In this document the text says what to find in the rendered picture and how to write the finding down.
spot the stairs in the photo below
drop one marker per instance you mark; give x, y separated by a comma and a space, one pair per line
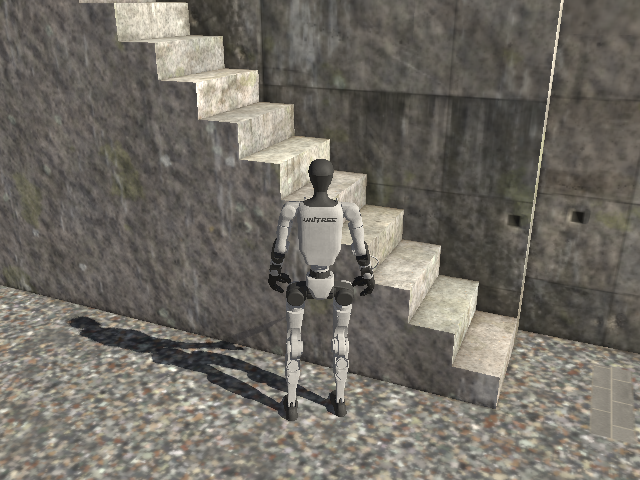
141, 177

